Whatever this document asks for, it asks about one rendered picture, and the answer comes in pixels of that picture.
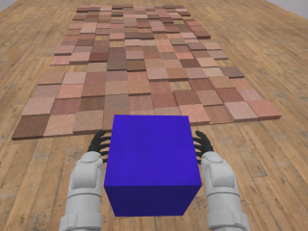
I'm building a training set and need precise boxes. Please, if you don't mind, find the robot left hand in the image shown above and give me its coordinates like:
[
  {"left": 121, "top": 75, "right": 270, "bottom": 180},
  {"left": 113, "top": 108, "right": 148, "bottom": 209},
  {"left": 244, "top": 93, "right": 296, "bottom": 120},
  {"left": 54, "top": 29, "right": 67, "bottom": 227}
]
[{"left": 87, "top": 130, "right": 111, "bottom": 164}]

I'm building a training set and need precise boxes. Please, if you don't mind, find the left robot forearm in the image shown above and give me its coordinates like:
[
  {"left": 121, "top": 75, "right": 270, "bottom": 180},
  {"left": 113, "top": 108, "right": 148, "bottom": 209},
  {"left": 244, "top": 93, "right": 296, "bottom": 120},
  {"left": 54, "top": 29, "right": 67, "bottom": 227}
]
[{"left": 59, "top": 151, "right": 104, "bottom": 231}]

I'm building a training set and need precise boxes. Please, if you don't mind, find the robot right hand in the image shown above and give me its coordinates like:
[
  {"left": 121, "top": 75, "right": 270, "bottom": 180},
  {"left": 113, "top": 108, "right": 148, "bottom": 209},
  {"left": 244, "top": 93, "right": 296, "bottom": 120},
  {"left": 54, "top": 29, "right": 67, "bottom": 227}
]
[{"left": 192, "top": 131, "right": 214, "bottom": 165}]

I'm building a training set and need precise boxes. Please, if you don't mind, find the carton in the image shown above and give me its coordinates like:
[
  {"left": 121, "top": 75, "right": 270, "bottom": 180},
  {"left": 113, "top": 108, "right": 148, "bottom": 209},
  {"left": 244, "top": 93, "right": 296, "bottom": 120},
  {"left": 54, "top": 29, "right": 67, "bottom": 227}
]
[{"left": 103, "top": 115, "right": 202, "bottom": 218}]

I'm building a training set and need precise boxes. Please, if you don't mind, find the right robot forearm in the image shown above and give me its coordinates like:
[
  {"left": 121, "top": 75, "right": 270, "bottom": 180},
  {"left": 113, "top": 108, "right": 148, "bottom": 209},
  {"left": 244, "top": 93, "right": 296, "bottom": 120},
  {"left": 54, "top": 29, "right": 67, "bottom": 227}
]
[{"left": 200, "top": 151, "right": 250, "bottom": 231}]

